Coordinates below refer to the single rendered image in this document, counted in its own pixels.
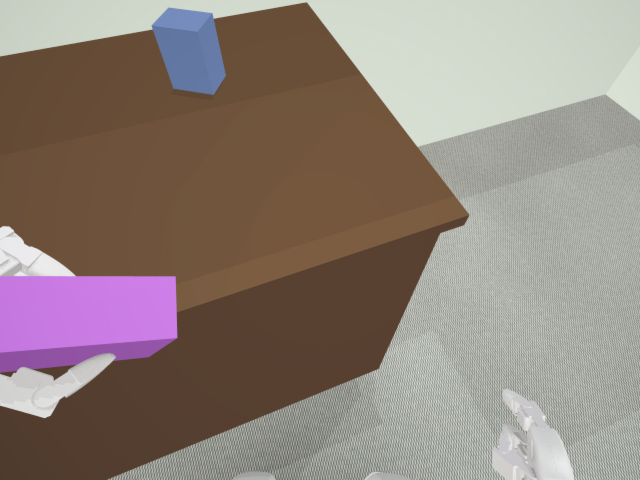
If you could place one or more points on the table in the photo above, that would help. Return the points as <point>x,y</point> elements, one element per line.
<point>293,208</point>

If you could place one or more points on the sponge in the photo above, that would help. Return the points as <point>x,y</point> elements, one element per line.
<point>53,321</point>

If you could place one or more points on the left robot hand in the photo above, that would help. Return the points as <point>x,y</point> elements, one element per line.
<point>28,390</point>

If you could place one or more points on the right robot hand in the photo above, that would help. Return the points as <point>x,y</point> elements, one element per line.
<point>540,455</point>

